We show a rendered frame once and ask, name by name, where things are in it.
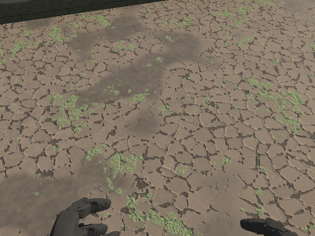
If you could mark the robot left hand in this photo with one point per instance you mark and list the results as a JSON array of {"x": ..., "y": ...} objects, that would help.
[{"x": 67, "y": 221}]

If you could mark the robot right hand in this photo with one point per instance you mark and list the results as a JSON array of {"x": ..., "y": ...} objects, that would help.
[{"x": 266, "y": 227}]

